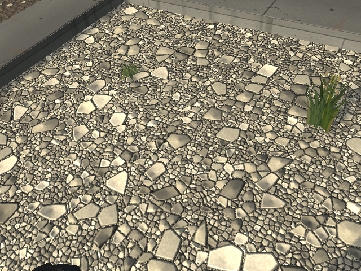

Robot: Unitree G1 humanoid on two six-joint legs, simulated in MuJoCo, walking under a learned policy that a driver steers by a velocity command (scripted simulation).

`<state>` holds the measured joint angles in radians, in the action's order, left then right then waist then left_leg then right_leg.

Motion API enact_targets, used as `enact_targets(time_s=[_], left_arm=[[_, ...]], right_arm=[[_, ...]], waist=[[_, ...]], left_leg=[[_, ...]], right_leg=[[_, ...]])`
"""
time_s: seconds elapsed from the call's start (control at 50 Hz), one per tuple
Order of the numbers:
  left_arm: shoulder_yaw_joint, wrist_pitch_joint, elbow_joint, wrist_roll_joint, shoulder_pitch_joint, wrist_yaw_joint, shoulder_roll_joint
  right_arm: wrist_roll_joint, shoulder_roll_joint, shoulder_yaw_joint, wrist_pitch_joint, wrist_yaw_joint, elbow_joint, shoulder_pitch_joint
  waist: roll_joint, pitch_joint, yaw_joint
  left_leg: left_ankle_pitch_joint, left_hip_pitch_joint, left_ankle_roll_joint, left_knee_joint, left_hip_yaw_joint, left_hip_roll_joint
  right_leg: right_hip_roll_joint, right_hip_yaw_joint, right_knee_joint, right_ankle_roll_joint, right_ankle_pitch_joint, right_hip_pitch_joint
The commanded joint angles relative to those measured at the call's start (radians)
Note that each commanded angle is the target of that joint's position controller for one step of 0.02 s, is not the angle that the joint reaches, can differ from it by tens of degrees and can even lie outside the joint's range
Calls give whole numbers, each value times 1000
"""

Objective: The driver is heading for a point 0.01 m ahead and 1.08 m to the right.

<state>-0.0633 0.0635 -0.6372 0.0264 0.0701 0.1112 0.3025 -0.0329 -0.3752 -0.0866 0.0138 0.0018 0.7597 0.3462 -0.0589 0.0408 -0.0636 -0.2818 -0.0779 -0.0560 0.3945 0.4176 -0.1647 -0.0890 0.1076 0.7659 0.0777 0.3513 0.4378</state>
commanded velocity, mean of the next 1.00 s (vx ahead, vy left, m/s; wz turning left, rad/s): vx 0.60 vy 0.00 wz -0.99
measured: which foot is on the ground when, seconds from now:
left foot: down 0.00-0.06, up 0.08-0.44, down 0.46-0.86, up 0.88-1.00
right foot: up 0.00-0.04, down 0.06-0.46, up 0.48-0.84, down 0.86-1.00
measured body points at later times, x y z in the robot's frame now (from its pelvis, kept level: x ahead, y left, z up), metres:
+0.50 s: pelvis +0.35 -0.10 -0.03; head +0.39 -0.12 +0.41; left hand +0.46 +0.19 -0.15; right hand +0.46 -0.43 -0.09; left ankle +0.52 -0.04 -0.74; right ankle +0.07 -0.10 -0.68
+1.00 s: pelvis +0.55 -0.27 -0.03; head +0.58 -0.33 +0.42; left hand +0.87 -0.23 -0.13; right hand +0.42 -0.53 -0.15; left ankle +0.65 -0.12 -0.66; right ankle +0.59 -0.37 -0.74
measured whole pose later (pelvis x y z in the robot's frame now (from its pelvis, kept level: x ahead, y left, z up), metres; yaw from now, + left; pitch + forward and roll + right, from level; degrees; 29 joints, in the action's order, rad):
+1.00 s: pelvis +0.55 -0.27 -0.03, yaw -56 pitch -1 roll +0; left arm -0.07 0.05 -0.66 0.00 0.16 0.01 0.30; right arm -0.04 -0.27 -0.03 -0.04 0.02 0.66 0.14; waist -0.03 -0.16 0.00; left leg -0.50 -0.46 -0.07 1.24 -0.03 -0.08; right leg 0.19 -0.02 0.60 0.15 0.12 0.46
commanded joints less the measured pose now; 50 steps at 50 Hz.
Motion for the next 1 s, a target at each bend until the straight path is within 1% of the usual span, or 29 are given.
enact_targets(time_s=[0.02, 0.04, 0.06, 0.08, 0.1, 0.12, 0.16, 0.22, 0.3, 0.36, 0.4, 0.42, 0.44, 0.46, 0.48, 0.5, 0.52, 0.54, 0.56, 0.64, 0.72, 0.8, 0.84, 0.86, 0.88, 0.9, 0.92, 0.94, 1.0], left_arm=[[-13, -18, 63, 2, -29, -12, 75], [-22, -25, 14, 3, 100, -28, 82], [-52, -38, -91, -2, 370, -55, 138], [-64, -46, -103, -14, 403, -73, 231], [-73, -54, -42, -28, 365, -93, 298], [-64, -59, -47, -13, 356, -105, 264], [-50, -74, -45, -1, 318, -115, 209], [-29, -115, -43, -17, 273, -109, 162], [-44, -143, -76, -18, 300, -102, 180], [-53, -155, -105, -33, 329, -107, 198], [-56, -156, -108, -37, 295, -109, 215], [-62, -155, -112, -33, 289, -107, 236], [-68, -152, -112, -23, 254, -101, 263], [-55, -158, -106, -14, 233, -98, 212], [-8, -158, -53, -41, 280, -104, 9], [0, -152, -29, -42, 338, -109, 58], [-13, -130, -67, -20, 308, -116, 113], [-15, -113, -84, -6, 264, -109, 123], [-18, -98, -87, -2, 227, -100, 113], [-3, -44, 0, 9, 116, -63, 52], [13, -38, 38, -6, 77, -29, 29], [-11, -27, 30, 1, 104, -38, 82], [-44, -41, -23, 13, 294, -73, 130], [-63, -45, -37, 5, 274, -105, 190], [-75, -34, 27, -19, 213, -110, 290], [-99, -32, 76, -43, 236, -95, 331], [-88, -29, 85, -31, 181, -100, 275], [-76, -26, 73, -23, 136, -103, 215], [-58, -36, 36, -25, 118, -107, 152]], right_arm=[[5, -147, -35, -9, -11, -59, -65], [14, -139, -32, -15, -15, -60, -84], [6, -109, -21, -18, -18, -71, -111], [-6, 27, 20, -14, -24, -140, -177], [-33, -3, 21, 1, -32, -255, -325], [-34, -37, 19, 18, -35, -272, -364], [-28, -69, 19, 40, -39, -208, -256], [-28, -76, 18, 12, -49, -190, -258], [1, -8, 46, 8, -54, -226, -398], [18, 0, 53, 13, -49, -255, -461], [21, -32, 39, 16, -31, -230, -370], [20, -71, 21, 19, -15, -193, -245], [23, -108, -2, 20, 8, -141, -32], [3, -156, -23, 23, 34, -97, 176], [-54, -232, -36, 40, 40, -92, 242], [-43, -222, -33, 40, 26, -125, 90], [-35, -117, -15, 37, 20, -150, -41], [-25, -31, 6, 34, 14, -145, -85], [-23, 3, 18, 34, 13, -126, -83], [19, -14, 23, 70, 1, -48, -54], [32, -42, 11, 74, 1, -67, -187], [59, -106, -16, 49, 2, -75, -145], [66, -117, -21, 18, -7, -97, -147], [36, -50, -6, 2, -20, -95, -78], [12, -15, 1, -25, -22, -122, 19], [-1, -37, 3, -40, -1, -160, 76], [-8, -55, 6, -44, 13, -153, 13], [-3, -68, 3, -45, 19, -159, -73], [-11, -60, 4, -70, 27, -137, -94]], waist=[[-34, -100, 53], [25, -67, 125], [182, 12, 252], [427, -63, 237], [403, -53, 245], [258, -87, 232], [154, -83, 143], [111, -123, 86], [69, -152, 92], [113, -127, 114], [121, -81, 65], [113, 0, 15], [92, 105, -103], [72, 197, -191], [-238, 296, -128], [-357, 315, -16], [-196, 163, 19], [-47, 60, 24], [1, 11, 29], [-67, -72, 68], [-82, -37, 129], [-24, -12, 152], [37, 78, 232], [207, 35, 178], [274, 47, 86], [249, 301, 120], [143, 224, 103], [97, 98, 93], [90, 44, 48]], left_leg=[[-291, -37, 115, -152, -149, -231], [-122, -100, 101, 31, -81, -188], [125, -239, 75, 442, -26, -113], [-288, -658, 22, 794, -78, 12], [-336, -964, -24, 928, -325, 135], [-259, -1042, -19, 955, -398, 83], [-126, -899, -8, 829, -414, 30], [-14, -753, -24, 690, -413, 41], [146, -632, -30, 409, -390, 104], [284, -460, 2, 242, -404, 132], [260, -271, 33, 177, -409, 162], [185, -108, 46, 197, -398, 194], [113, 133, 56, 208, -377, 194], [-19, 371, 66, 222, -449, 93], [-373, 538, 113, 57, -884, -224], [-246, 447, 168, -135, -1284, -318], [-135, 300, 197, -92, -1119, -293], [84, 164, 214, -52, -910, -249], [277, 79, 205, -44, -756, -205], [745, -44, 189, -86, -466, -200], [672, -153, 116, -77, -204, -99], [775, -90, 81, 125, -162, -126], [635, -169, 57, 501, -164, -119], [-127, -346, 22, 751, -159, -16], [-516, -527, -29, 1097, -218, 107], [-435, -584, -44, 1130, -426, 135], [-346, -603, -36, 1062, -472, 102], [-257, -594, -24, 958, -484, 83], [-157, -458, -10, 772, -485, 76]], right_leg=[[46, 92, -110, 43, 35, -51], [97, 107, -167, 61, 22, -216], [142, 14, -229, 104, 120, -468], [-72, -435, -371, 182, 283, -583], [-155, -850, -548, 273, 316, -633], [-210, -813, -559, 281, 226, -663], [-147, -637, -540, 251, 135, -555], [-56, -550, -621, 238, 11, -402], [19, -457, -617, 221, -287, -326], [-20, -483, -621, 188, -481, -324], [-17, -471, -541, 139, -694, -336], [3, -458, -396, 113, -878, -341], [40, -431, -142, 89, -925, -264], [116, -400, 162, 63, -775, -112], [250, -326, 539, 40, 56, 147], [240, -286, 661, 40, 141, 245], [150, -247, 684, 33, 63, 265], [100, -210, 647, 20, 9, 241], [73, -196, 609, 4, 9, 217], [29, -168, 414, -32, 4, 220], [59, -67, 29, -14, -320, -21], [130, 12, -76, 30, -294, -159], [180, -27, -152, 81, -248, -381], [92, -193, -224, 102, -510, -463], [-120, -592, -143, 214, -1102, -488], [-245, -864, -357, 357, -822, -604], [-211, -856, -434, 328, -463, -521], [-135, -752, -459, 277, -323, -396], [-11, -586, -446, 172, -491, -246]])
Velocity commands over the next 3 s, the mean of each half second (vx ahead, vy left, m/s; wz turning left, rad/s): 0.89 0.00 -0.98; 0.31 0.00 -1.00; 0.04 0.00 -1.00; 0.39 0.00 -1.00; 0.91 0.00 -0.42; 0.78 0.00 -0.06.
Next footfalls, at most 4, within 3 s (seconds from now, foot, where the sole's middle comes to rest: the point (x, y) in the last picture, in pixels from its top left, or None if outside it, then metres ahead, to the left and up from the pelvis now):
0.06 right None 0.08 -0.11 -0.78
0.46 left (212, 268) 0.56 -0.06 -0.78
0.86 right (299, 242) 0.62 -0.40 -0.78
1.44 left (279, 209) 0.77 -0.36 -0.78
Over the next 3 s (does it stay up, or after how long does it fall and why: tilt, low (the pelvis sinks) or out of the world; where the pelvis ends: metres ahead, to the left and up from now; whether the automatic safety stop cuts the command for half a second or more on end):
stays up -0.01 -1.08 -0.03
